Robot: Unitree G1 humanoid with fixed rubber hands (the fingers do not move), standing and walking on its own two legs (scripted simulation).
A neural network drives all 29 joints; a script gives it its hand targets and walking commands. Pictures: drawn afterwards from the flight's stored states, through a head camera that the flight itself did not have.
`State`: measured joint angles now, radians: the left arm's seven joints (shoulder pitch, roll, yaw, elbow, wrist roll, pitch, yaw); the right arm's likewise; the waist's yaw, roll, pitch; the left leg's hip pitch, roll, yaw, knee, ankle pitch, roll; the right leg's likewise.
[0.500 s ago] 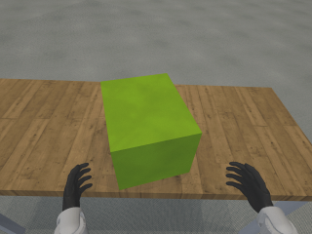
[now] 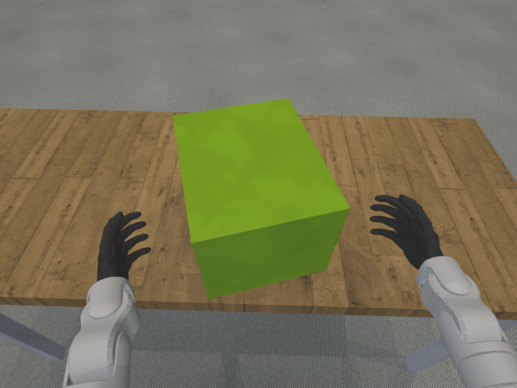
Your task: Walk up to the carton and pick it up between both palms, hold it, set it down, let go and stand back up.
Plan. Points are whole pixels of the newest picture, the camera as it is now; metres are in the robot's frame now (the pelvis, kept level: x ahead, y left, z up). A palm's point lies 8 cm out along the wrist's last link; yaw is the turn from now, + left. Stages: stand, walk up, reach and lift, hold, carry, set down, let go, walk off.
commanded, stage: reach and lift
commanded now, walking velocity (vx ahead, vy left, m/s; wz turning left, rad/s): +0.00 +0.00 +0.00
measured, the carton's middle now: (250, 194) +0.43 +0.05 +0.02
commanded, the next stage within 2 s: none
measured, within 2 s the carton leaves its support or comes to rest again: neither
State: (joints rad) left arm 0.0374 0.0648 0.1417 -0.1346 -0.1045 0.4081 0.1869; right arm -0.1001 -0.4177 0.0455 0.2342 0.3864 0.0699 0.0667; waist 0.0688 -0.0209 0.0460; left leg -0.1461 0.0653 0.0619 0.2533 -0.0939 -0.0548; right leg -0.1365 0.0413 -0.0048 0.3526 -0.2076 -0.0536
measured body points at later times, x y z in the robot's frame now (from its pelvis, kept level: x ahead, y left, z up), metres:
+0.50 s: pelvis +0.00 +0.00 +0.00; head +0.06 +0.00 +0.44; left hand +0.33 +0.24 +0.09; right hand +0.41 -0.19 +0.09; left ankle +0.02 +0.16 -0.75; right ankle -0.01 -0.08 -0.75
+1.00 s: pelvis -0.01 +0.00 +0.00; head +0.07 +0.00 +0.44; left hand +0.38 +0.25 +0.12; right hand +0.48 -0.16 +0.13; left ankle +0.02 +0.16 -0.75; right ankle -0.01 -0.08 -0.75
